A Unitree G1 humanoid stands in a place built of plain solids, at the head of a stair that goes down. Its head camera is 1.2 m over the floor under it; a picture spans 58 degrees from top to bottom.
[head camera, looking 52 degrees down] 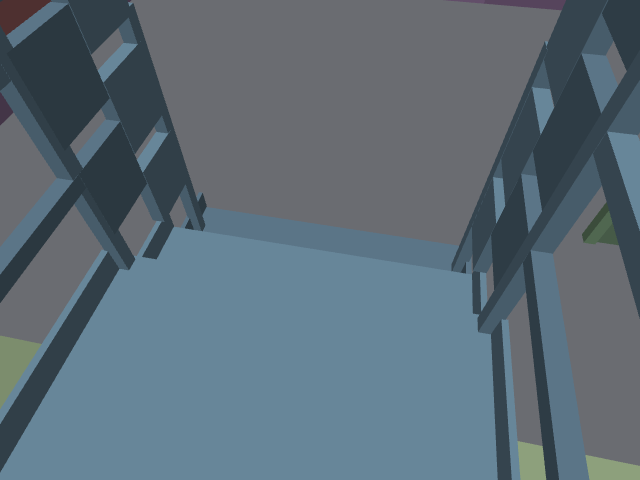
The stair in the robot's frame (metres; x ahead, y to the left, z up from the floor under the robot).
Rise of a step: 0.18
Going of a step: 0.28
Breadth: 1.25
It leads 11 degrees to the right of straight ahead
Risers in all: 3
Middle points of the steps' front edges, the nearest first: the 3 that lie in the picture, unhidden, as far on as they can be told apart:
0.76 0.07 0.00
1.03 0.01 -0.18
1.31 -0.04 -0.36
